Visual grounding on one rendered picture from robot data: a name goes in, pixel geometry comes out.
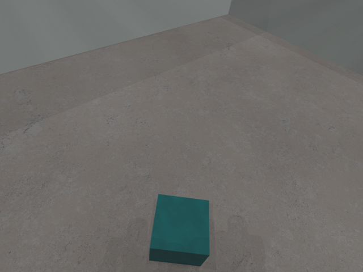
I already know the carton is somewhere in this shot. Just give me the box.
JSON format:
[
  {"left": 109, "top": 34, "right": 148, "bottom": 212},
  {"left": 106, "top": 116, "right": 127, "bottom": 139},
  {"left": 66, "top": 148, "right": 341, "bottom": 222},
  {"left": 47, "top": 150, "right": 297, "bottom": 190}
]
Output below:
[{"left": 149, "top": 194, "right": 210, "bottom": 266}]

